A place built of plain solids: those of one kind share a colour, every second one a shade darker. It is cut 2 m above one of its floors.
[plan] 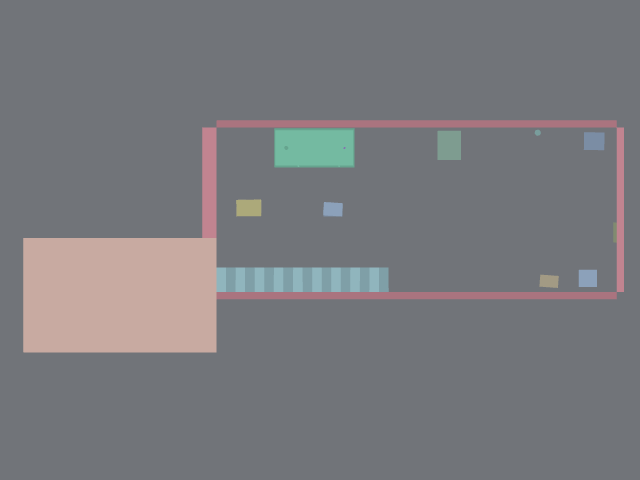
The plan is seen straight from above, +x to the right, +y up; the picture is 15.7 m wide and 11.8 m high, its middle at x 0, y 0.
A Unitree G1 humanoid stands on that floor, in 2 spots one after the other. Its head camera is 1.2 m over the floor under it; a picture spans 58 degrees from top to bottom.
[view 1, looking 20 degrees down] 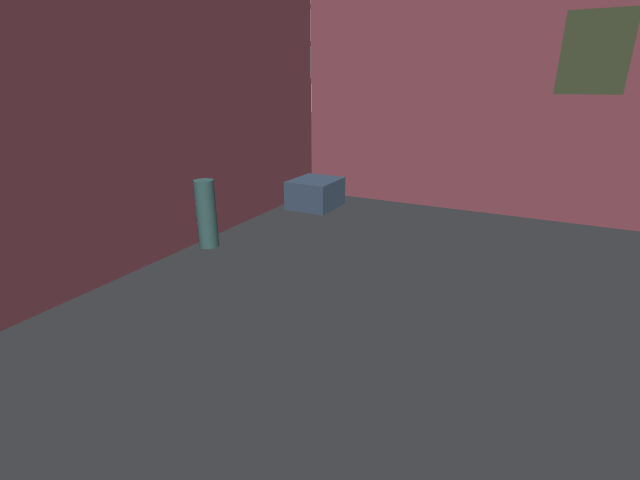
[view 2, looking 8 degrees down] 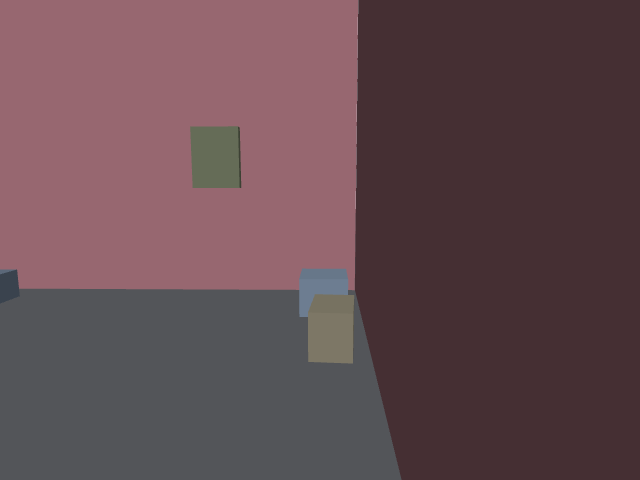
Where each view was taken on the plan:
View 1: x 2.93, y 0.43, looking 27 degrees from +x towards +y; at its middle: ground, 3.51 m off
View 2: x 2.69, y -0.98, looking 1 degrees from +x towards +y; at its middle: wall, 4.66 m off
